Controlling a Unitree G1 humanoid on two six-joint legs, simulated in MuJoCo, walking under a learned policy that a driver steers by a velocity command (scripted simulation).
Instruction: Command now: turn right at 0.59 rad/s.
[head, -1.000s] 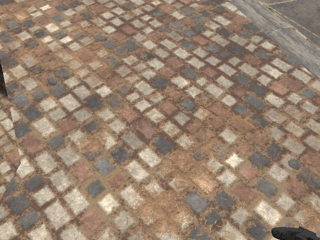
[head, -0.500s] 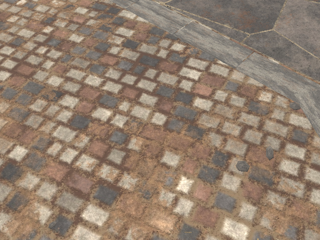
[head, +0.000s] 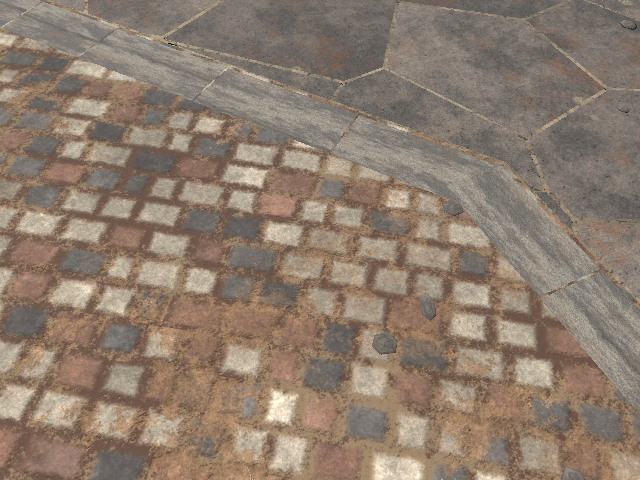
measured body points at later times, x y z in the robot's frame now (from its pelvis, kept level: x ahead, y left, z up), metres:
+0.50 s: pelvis +0.06 -0.06 +0.00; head +0.08 -0.09 +0.45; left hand +0.30 +0.15 -0.07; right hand +0.06 -0.37 -0.12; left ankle +0.04 +0.10 -0.67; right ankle +0.02 -0.15 -0.73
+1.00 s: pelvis +0.18 -0.09 +0.00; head +0.23 -0.08 +0.45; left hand +0.36 +0.17 -0.11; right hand +0.32 -0.38 -0.09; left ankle +0.26 -0.01 -0.73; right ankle +0.10 -0.21 -0.65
